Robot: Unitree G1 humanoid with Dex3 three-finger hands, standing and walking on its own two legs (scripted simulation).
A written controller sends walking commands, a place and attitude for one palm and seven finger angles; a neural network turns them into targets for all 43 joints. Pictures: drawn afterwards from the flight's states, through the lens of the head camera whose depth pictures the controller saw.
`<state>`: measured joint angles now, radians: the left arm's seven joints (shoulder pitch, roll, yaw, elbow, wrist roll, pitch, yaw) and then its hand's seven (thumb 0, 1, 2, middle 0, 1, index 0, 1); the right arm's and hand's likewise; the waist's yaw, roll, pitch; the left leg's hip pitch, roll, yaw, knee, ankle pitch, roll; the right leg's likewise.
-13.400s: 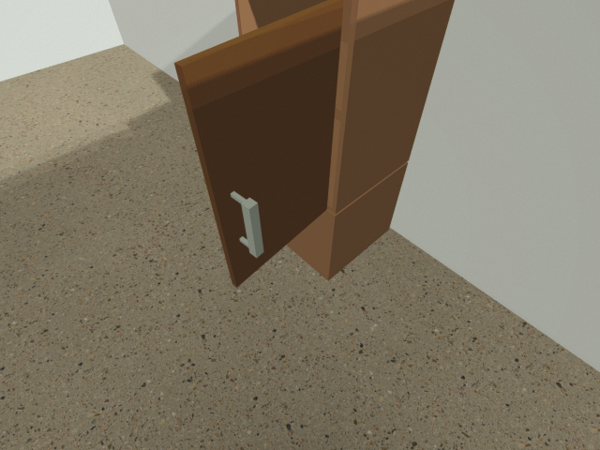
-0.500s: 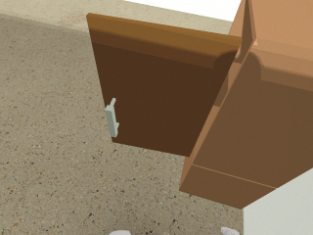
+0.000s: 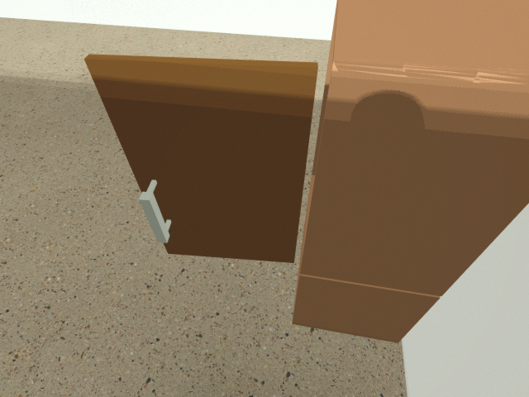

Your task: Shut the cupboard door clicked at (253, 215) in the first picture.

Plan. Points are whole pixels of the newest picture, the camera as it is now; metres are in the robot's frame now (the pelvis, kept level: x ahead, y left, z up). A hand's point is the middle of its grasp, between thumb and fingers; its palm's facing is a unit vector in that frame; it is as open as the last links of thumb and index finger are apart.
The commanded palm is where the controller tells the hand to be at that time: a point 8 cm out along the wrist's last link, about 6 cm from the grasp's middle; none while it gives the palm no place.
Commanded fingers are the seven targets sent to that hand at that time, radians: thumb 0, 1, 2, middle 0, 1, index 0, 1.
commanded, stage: come to a stop and stand still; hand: left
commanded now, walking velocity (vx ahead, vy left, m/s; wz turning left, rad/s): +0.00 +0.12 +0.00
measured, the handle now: (158, 212) +0.53 +0.29 -0.12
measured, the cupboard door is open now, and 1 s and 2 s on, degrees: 95 95 95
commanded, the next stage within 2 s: look again from close up in 0.46 s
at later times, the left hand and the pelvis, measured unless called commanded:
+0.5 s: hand out of the picture +0.03 +0.20 -0.18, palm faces +0.04 -0.98 -0.18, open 7.3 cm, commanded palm none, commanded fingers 0.00 0.90 0.90 -0.20 -0.30 -0.20 -0.30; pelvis +0.01 +0.02 +0.00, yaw +0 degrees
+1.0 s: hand out of the picture +0.00 +0.21 -0.18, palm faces -0.01 -0.97 -0.23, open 7.3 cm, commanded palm none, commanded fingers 0.00 0.90 0.90 -0.20 -0.30 -0.20 -0.30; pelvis -0.01 +0.03 -0.01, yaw +0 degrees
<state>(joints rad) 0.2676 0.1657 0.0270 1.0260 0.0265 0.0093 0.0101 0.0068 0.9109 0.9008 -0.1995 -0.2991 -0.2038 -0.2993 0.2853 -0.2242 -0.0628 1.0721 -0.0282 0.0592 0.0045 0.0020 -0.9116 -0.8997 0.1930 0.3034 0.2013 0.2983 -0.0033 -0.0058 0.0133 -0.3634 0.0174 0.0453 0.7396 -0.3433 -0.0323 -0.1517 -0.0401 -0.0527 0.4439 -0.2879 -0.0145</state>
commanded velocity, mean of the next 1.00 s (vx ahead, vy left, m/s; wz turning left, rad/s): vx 0.00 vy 0.01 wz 0.00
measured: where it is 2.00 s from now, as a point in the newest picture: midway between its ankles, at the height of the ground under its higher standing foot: outside the picture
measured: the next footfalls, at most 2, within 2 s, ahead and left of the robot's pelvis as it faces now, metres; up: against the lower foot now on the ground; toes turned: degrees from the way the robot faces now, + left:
left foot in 0.12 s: +0.03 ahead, +0.13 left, +0.00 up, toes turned +4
right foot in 1.66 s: +0.07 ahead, -0.06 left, +0.00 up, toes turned -7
